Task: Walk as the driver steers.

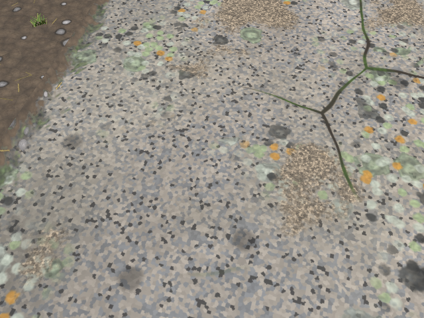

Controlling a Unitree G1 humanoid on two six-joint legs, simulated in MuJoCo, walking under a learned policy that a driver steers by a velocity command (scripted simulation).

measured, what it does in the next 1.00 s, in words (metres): walks ahead, turning right: right foot, then left foot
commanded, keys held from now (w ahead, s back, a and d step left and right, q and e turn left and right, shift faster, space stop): w+q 0.12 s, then w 0.02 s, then w+e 0.38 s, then e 0.40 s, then w+e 0.08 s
